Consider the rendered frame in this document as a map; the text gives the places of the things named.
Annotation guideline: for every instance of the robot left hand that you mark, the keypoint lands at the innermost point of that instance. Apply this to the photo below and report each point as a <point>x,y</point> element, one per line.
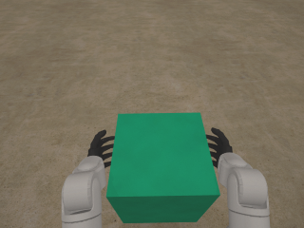
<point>96,148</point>

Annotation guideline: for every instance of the right robot forearm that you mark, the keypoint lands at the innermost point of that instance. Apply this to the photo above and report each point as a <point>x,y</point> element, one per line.
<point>247,192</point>

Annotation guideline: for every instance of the robot right hand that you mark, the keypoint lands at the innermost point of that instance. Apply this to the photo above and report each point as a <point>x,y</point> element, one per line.
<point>222,145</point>

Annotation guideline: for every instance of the left robot forearm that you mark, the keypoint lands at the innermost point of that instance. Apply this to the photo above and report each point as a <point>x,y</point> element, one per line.
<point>81,196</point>

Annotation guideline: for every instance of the carton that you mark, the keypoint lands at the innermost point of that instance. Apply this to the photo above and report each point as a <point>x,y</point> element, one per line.
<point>161,168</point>

